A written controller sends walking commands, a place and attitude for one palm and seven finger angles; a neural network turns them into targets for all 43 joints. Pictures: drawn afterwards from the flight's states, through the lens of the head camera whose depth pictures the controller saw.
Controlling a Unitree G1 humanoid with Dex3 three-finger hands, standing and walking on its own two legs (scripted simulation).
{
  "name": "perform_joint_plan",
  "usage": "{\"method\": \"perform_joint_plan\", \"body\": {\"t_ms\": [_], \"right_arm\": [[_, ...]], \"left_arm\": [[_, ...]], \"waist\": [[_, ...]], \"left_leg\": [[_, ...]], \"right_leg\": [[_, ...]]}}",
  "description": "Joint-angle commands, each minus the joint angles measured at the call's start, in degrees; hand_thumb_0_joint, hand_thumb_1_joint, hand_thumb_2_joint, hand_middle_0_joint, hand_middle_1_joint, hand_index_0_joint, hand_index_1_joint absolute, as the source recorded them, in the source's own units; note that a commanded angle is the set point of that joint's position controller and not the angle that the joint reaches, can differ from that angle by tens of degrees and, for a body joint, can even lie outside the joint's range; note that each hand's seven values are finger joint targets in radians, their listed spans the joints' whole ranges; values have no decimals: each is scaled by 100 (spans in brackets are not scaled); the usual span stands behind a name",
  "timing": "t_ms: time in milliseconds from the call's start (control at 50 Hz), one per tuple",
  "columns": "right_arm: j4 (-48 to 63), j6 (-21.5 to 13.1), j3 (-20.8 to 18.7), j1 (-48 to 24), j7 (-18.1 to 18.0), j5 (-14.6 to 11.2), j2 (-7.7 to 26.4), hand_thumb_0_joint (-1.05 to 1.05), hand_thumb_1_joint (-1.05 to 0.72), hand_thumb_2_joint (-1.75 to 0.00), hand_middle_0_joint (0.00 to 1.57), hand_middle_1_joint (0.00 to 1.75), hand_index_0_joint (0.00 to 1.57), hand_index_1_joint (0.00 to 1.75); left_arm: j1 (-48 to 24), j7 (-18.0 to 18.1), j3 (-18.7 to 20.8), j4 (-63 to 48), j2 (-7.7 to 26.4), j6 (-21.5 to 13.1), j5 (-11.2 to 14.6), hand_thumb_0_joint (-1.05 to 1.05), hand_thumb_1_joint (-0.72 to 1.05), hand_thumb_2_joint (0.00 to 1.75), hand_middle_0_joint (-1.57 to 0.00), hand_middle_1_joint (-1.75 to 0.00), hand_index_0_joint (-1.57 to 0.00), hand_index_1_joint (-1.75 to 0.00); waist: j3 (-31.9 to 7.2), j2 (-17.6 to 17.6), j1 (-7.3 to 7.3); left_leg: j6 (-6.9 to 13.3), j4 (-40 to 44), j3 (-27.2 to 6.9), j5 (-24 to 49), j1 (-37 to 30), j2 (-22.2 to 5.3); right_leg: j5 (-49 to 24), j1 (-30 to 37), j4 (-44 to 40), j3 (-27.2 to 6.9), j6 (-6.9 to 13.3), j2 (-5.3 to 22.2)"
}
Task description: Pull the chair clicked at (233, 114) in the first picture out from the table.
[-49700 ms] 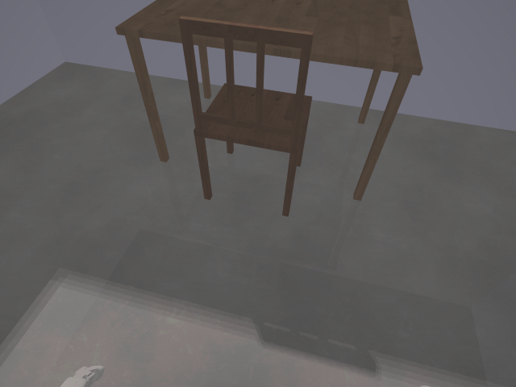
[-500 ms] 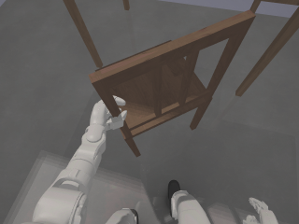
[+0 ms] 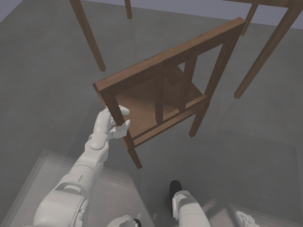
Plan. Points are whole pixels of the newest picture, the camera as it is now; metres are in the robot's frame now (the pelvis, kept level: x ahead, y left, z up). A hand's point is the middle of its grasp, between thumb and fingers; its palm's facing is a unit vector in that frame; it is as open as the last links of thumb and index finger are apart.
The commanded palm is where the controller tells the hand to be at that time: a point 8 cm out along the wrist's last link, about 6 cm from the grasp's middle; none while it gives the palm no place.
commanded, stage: step backward, pulling the chair out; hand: left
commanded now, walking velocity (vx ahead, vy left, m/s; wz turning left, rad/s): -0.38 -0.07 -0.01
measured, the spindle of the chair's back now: (158, 101) +0.48 -0.03 -0.08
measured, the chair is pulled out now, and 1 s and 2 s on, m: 0.40 0.50 0.50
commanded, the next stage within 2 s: stop walking, hand still on the chair in 0.56 s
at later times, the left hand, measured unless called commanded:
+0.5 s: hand (123, 151) +0.31 +0.08 -0.06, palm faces -0.16 -0.96 -0.22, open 6.1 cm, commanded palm +0.31 +0.13 -0.05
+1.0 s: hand (121, 163) +0.28 +0.09 -0.05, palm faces -0.10 -0.97 -0.20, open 6.0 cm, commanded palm +0.27 +0.14 -0.04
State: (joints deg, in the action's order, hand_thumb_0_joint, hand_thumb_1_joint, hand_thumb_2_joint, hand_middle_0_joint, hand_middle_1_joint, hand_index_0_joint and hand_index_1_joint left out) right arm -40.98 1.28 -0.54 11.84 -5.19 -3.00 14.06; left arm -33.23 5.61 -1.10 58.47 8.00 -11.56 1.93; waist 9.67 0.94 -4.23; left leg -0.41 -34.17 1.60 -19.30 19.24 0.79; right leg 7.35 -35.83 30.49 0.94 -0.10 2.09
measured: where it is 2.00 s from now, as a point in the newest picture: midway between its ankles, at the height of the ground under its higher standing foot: outside the picture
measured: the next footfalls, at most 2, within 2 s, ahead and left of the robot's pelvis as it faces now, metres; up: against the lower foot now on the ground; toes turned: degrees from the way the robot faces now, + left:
right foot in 0.10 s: +0.09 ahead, -0.12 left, +0.00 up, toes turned -3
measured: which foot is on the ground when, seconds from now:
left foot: down 0.00-1.00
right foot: up 0.00-0.08, down 0.10-1.00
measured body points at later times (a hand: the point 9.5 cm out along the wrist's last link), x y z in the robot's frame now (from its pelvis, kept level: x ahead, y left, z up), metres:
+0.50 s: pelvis -0.06 +0.00 +0.00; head +0.05 -0.02 +0.44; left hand +0.31 +0.14 -0.04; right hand +0.06 -0.26 -0.14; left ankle -0.03 +0.16 -0.72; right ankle +0.05 -0.11 -0.72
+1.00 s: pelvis -0.04 -0.01 +0.00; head +0.01 -0.04 +0.45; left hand +0.28 +0.14 -0.04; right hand +0.03 -0.26 -0.14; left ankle -0.09 +0.14 -0.72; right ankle +0.05 -0.12 -0.72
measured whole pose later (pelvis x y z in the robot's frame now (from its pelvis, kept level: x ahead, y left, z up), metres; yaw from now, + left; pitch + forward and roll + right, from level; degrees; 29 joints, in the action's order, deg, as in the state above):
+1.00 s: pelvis -0.04 -0.01 +0.00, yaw -1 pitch +1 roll +1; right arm -39.0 3.6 -0.5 15.2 -6.0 -3.0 14.3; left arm -18.4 5.1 -4.2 47.7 5.8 -6.5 1.8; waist 6.7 2.7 -2.5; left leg -1.5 -33.1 1.6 -21.9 12.1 -1.8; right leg 8.3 -25.1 32.6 1.7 1.1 1.6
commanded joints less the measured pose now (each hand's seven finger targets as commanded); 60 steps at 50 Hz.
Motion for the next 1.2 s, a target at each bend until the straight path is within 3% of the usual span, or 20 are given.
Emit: {"method": "perform_joint_plan", "body": {"t_ms": [0, 20, 60, 80, 100, 120, 140, 260, 320, 440, 500, 600, 700, 760, 800, 820, 900, 960, 1100, 1180], "right_arm": [[658, -112, -297, 199, -67, 131, 695, 0, -90, -90, 20, 30, 20, 30], [612, -99, -352, 268, -22, 136, 713, 0, -90, -90, 20, 30, 20, 30], [475, -162, -441, 637, 49, 69, 796, 0, -90, -90, 20, 30, 20, 30], [433, -187, -450, 821, 47, 63, 830, 0, -90, -90, 20, 30, 20, 30], [362, -151, -420, 680, 35, 106, 785, 0, -90, -90, 20, 30, 20, 30], [344, -144, -344, 538, 37, 97, 733, 0, -90, -90, 20, 30, 20, 30], [303, -143, -364, 396, 2, 60, 800, 0, -90, -90, 20, 30, 20, 30], [431, 24, -262, 142, -99, 8, 752, 0, -90, -90, 20, 30, 20, 30], [702, 149, -403, 102, -114, 52, 935, 0, -90, -90, 20, 30, 20, 30], [968, 220, -388, -48, -34, 52, 726, 0, -90, -90, 20, 30, 20, 30], [905, 187, -389, 45, -66, 35, 701, 0, -90, -90, 20, 30, 20, 30], [487, -54, -329, 339, -137, -66, 538, 0, -90, -90, 20, 30, 20, 30], [739, -182, -145, 133, -115, 16, 484, 0, -90, -90, 20, 30, 20, 30], [919, -188, -159, 152, -173, 59, 716, 0, -90, -90, 20, 30, 20, 30], [1019, -98, -149, 42, -157, 46, 705, 0, -90, -90, 20, 30, 20, 30], [1022, -74, -143, 27, -138, 52, 651, 0, -90, -90, 20, 30, 20, 30], [1033, -16, -238, 248, -162, 42, 684, 0, -90, -90, 20, 30, 20, 30], [862, -19, -153, 305, -166, 20, 558, 0, -90, -90, 20, 30, 20, 30], [893, -102, -120, 143, -190, 67, 558, 0, -90, -90, 20, 30, 20, 30], [925, -89, -170, 84, -206, 72, 576, 0, -90, -90, 20, 30, 20, 30]], "left_arm": [[-1727, -62, 163, -1652, 805, -252, -75, 0, 90, 90, -50, -145, -50, -145], [-1803, -81, 206, -1569, 740, -265, -87, 0, 90, 90, -50, -145, -50, -145], [-1728, -61, 131, -1344, 576, -290, -214, 0, 90, 90, -50, -145, -50, -145], [-1865, -75, 108, -1201, 688, -291, -235, 0, 90, 90, -50, -145, -50, -145], [-1913, -135, 52, -982, 713, -330, -233, 0, 90, 90, -50, -145, -50, -145], [-1804, -166, 40, -810, 764, -282, -207, 0, 90, 90, -50, -145, -50, -145], [-1777, -154, 130, -839, 884, -198, -157, 0, 90, 90, -50, -145, -50, -145], [-1233, -82, 98, -1402, 845, 0, 30, 0, 90, 90, -50, -145, -50, -145], [-1117, -101, -33, -1856, 672, -2, 45, 0, 90, 90, -50, -145, -50, -145], [-1155, -155, -154, -1910, 522, -133, -86, 0, 90, 90, -50, -145, -50, -145], [-1476, -139, -98, -1698, 650, -182, -118, 0, 90, 90, -50, -145, -50, -145], [-1469, -42, 121, -965, 1126, -224, -80, 0, 90, 90, -50, -145, -50, -145], [-719, -24, 184, -1708, 926, -122, -92, 0, 90, 90, -50, -145, -50, -145], [-478, -48, -7, -1992, 577, -3, -12, 0, 90, 90, -50, -145, -50, -145], [-381, -37, -147, -1939, 414, 129, -7, 0, 90, 90, -50, -145, -50, -145], [-473, -57, -209, -2035, 345, 191, -27, 0, 90, 90, -50, -145, -50, -145], [-213, -54, -63, -2178, 577, 302, -32, 0, 90, 90, -50, -145, -50, -145], [36, -60, -40, -2099, 634, 366, -3, 0, 90, 90, -50, -145, -50, -145], [402, -26, -173, -2343, 402, 260, -45, 0, 90, 90, -50, -145, -50, -145], [664, -32, -220, -2430, 365, 287, -48, 0, 90, 90, -50, -145, -50, -145]], "waist": [[-2400, 1062, 196], [-2417, 454, 235], [-2866, -407, 168], [-3002, -830, 60], [-2745, -882, 126], [-2430, -653, 216], [-2723, -616, 322], [-3279, -448, 232], [-3031, -39, 181], [-2705, 818, 237], [-2441, 231, 227], [-2296, -1308, 281], [-2638, -723, 357], [-2337, 243, 364], [-2311, 1034, 446], [-2184, 1048, 458], [-2460, -927, 312], [-1925, -844, 323], [-2090, -33, 375], [-2192, -405, 355]], "left_leg": [[924, 1303, -1317, 2722, -234, -1915], [747, 703, -1161, 3908, -1009, -1835], [112, -421, -630, 4487, -1511, -1346], [-126, -784, -349, 3442, -911, -966], [-294, -1241, -299, 641, 24, -585], [-288, -1481, -542, -872, 469, -361], [-237, -1554, -634, -1067, 559, -399], [-191, 300, -444, 640, -386, -560], [212, 830, -806, 2490, -941, -1192], [346, 1185, -547, 1120, -343, -1405], [281, 920, -337, 687, -232, -1296], [-30, -653, 264, -567, -844, -287], [102, -75, -154, -614, -746, -343], [462, 1400, -821, -50, -663, -974], [582, 1618, -928, 153, -113, -1367], [544, 1486, -760, 444, -10, -1306], [101, 478, -161, 546, -365, -624], [146, 436, -56, -641, -720, -344], [200, 1138, -168, 592, -879, -663], [107, 1006, -142, 1536, -1050, -735]], "right_leg": [[1267, 1621, 2521, -291, -97, -180], [1182, 1466, 1483, -350, -30, -53], [-1667, 2457, -345, -232, 155, 153], [-3568, 3240, -438, -644, 388, 589], [-4738, 3721, -414, -1313, 810, 1300], [-4651, 3413, -612, -1459, 1002, 1745], [-4970, 3788, -452, -1587, 974, 1852], [-3509, 3558, -13, -861, 520, 1482], [-1408, 2687, 10, -221, -73, 446], [499, 2382, 600, -88, -70, 54], [530, 2151, 279, -218, -50, 133], [2272, 1075, -1829, -1280, 257, 1102], [1475, 2036, -1282, -1093, 411, 1242], [1127, 2142, -182, -337, -103, 259], [1077, 2462, 638, -56, -101, 58], [922, 2563, 730, -53, -50, 70], [-520, 3094, -388, -832, 180, 743], [2078, 1968, -1384, -1073, 237, 864], [310, 2669, -612, -512, 64, 426], [-1175, 2957, -328, -469, 143, 477]]}}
